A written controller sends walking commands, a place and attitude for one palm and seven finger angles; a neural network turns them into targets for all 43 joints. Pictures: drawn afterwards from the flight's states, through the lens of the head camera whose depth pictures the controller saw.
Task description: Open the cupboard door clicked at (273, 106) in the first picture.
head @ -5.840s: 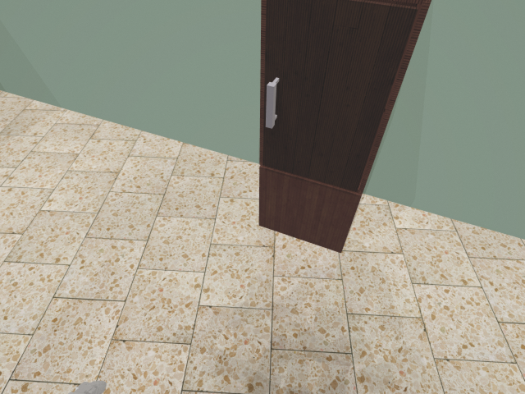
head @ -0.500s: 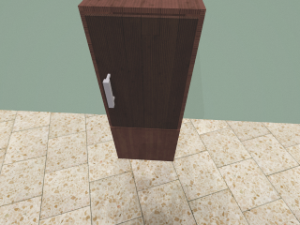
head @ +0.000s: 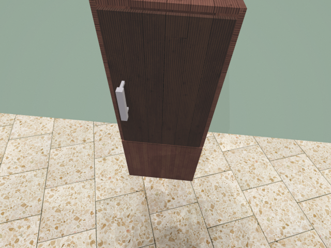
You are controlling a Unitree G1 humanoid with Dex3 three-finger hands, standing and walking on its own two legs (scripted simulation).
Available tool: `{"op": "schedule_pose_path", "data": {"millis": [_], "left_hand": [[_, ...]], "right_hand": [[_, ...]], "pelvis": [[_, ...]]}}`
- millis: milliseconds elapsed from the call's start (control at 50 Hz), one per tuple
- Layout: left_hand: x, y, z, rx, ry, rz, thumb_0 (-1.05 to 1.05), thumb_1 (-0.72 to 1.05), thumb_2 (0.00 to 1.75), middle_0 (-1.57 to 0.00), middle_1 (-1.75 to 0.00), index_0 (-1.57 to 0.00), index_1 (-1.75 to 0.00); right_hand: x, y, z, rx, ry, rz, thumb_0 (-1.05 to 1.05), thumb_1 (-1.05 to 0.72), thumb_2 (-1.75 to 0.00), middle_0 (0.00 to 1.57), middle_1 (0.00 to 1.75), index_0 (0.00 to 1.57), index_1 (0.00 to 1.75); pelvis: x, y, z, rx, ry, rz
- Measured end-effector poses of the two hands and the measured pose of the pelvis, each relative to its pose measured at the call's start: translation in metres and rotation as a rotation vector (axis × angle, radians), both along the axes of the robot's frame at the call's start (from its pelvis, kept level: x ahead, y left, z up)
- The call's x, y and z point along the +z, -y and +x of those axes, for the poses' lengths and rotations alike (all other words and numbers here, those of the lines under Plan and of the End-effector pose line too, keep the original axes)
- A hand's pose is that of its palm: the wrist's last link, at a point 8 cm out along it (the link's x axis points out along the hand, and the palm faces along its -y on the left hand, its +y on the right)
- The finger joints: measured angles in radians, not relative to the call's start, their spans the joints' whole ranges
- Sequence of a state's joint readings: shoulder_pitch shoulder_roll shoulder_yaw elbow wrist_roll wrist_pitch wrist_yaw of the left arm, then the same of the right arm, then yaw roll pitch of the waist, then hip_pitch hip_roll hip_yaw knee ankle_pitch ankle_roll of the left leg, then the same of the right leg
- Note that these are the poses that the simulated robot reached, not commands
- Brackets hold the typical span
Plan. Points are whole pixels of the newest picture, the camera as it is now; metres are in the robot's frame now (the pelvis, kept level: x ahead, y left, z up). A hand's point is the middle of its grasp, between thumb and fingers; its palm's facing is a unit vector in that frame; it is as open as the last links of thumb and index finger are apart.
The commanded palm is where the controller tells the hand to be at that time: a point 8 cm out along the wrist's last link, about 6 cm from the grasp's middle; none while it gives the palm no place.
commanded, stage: come to a stop and stand still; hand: left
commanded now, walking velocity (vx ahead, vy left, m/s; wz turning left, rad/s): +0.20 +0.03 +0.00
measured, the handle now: (123, 101) +0.59 +0.20 -0.04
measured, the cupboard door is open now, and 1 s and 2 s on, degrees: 0 0 0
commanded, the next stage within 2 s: look again from close up in 1.62 s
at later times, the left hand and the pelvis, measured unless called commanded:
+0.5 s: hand (107, 230) +0.19 +0.18 -0.15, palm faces +0.04 -0.96 -0.28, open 7.3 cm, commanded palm none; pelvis +0.10 -0.02 +0.00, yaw +2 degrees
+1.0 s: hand out of the picture +0.05 +0.20 -0.16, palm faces +0.11 -0.97 -0.23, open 7.3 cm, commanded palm none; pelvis +0.04 +0.00 +0.02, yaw +2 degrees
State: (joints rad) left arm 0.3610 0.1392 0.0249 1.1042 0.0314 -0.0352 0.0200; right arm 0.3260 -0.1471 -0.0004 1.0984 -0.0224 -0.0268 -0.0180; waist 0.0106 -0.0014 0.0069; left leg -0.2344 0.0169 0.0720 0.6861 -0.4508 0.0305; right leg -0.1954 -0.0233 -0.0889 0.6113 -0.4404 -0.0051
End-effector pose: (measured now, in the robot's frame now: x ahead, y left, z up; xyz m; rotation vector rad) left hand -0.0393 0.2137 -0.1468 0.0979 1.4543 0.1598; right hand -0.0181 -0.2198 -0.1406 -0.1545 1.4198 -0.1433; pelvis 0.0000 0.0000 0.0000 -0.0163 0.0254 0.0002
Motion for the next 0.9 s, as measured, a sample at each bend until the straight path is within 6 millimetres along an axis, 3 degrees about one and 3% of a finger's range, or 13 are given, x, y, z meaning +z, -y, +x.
{"op": "schedule_pose_path", "data": {"millis": [80, 140, 300, 360, 420, 560, 660, 780, 840, 900], "left_hand": [[-0.007, -0.008, 0.0, 0.016, -0.063, -0.015, 0.0, 0.91, 0.9, -0.2, -0.3, -0.2, -0.3], [-0.003, -0.014, 0.022, -0.007, -0.082, -0.01, 0.0, 0.91, 0.9, -0.2, -0.3, -0.2, -0.3], [0.019, -0.021, 0.161, -0.052, 0.172, 0.049, 0.01, 0.92, 0.9, -0.2, -0.3, -0.2, -0.3], [0.024, -0.017, 0.202, -0.074, 0.259, 0.084, 0.0, 0.92, 0.9, -0.2, -0.3, -0.2, -0.3], [0.024, -0.015, 0.221, -0.078, 0.303, 0.124, 0.0, 0.91, 0.9, -0.2, -0.3, -0.2, -0.3], [0.029, -0.003, 0.209, -0.064, 0.247, 0.128, 0.0, 0.91, 0.9, -0.2, -0.3, -0.2, -0.3], [0.029, 0.0, 0.186, -0.04, 0.238, 0.108, 0.0, 0.91, 0.89, -0.2, -0.3, -0.2, -0.3], [0.024, -0.016, 0.145, -0.002, 0.218, 0.1, 0.0, 0.91, 0.89, -0.21, -0.3, -0.2, -0.3], [0.015, -0.028, 0.123, 0.017, 0.188, 0.092, 0.0, 0.91, 0.89, -0.21, -0.3, -0.2, -0.3], [0.015, -0.033, 0.105, 0.032, 0.147, 0.082, 0.0, 0.91, 0.9, -0.2, -0.3, -0.2, -0.3]], "right_hand": [[0.002, -0.006, 0.03, 0.01, 0.04, -0.023, 0.0, -0.91, -0.9, 0.19, 0.3, 0.2, 0.29], [0.007, -0.012, 0.037, -0.004, 0.06, -0.032, 0.0, -0.91, -0.9, 0.19, 0.3, 0.2, 0.29], [0.013, -0.024, 0.02, -0.01, -0.15, 0.034, 0.0, -0.9, -0.9, 0.2, 0.3, 0.2, 0.29], [0.003, -0.012, 0.032, -0.029, -0.187, 0.047, 0.0, -0.9, -0.9, 0.2, 0.3, 0.21, 0.3], [-0.01, 0.007, 0.059, -0.042, -0.159, 0.035, 0.0, -0.9, -0.9, 0.2, 0.3, 0.21, 0.3], [-0.002, 0.038, 0.151, -0.005, 0.07, -0.007, 0.0, -0.91, -0.9, 0.2, 0.3, 0.2, 0.29], [0.009, 0.038, 0.188, 0.054, 0.188, -0.007, 0.0, -0.91, -0.9, 0.19, 0.3, 0.2, 0.29], [0.018, 0.021, 0.187, 0.094, 0.249, 0.0, 0.0, -0.91, -0.9, 0.19, 0.3, 0.2, 0.29], [0.018, 0.009, 0.166, 0.084, 0.257, -0.004, 0.0, -0.91, -0.9, 0.19, 0.3, 0.2, 0.29], [0.021, 0.001, 0.132, 0.058, 0.209, -0.016, 0.0, -0.92, -0.9, 0.2, 0.3, 0.2, 0.29]], "pelvis": [[-0.004, -0.009, 0.021, -0.001, -0.008, 0.01], [0.001, -0.012, 0.034, 0.0, -0.004, 0.007], [0.012, -0.004, 0.064, 0.033, 0.0, 0.007], [0.006, 0.004, 0.083, 0.036, 0.014, 0.021], [-0.002, 0.013, 0.096, 0.04, 0.019, 0.041], [0.007, 0.023, 0.093, 0.043, 0.011, 0.059], [0.01, 0.023, 0.081, 0.039, 0.006, 0.07], [0.009, 0.013, 0.065, 0.035, 0.013, 0.059], [0.005, 0.005, 0.057, 0.038, 0.018, 0.038], [0.01, 0.0, 0.05, 0.039, 0.029, 0.038]]}}
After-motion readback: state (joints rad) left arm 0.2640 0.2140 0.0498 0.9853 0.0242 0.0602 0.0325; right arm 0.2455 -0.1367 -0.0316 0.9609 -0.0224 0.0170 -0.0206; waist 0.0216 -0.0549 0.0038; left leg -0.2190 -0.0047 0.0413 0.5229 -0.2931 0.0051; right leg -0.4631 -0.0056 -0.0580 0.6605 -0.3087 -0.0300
